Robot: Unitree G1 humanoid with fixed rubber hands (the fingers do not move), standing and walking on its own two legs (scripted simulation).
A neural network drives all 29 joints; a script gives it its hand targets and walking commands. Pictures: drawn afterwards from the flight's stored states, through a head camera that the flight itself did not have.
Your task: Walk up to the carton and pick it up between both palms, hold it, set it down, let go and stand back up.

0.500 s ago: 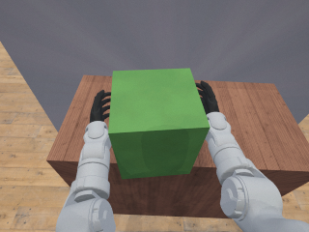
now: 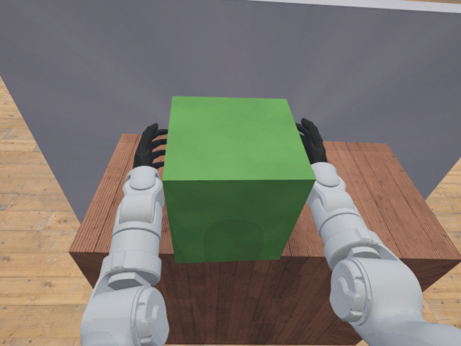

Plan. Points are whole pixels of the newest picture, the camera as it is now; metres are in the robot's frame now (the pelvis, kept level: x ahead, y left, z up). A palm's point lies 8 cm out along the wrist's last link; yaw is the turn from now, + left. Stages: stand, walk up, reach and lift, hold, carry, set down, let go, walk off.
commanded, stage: reach and lift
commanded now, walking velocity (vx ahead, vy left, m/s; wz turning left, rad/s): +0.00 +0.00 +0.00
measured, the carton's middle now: (229, 183) +0.40 +0.03 +0.09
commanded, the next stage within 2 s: none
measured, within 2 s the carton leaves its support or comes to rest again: neither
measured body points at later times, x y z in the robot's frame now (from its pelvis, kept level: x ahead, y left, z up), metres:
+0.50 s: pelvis +0.00 +0.00 +0.00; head -0.04 +0.03 +0.45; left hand +0.39 +0.19 +0.17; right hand +0.42 -0.12 +0.19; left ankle +0.03 +0.14 -0.75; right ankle -0.01 -0.12 -0.75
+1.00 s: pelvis +0.00 +0.01 +0.00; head -0.06 +0.03 +0.44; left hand +0.39 +0.18 +0.20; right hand +0.41 -0.12 +0.22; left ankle +0.03 +0.14 -0.75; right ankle -0.01 -0.12 -0.75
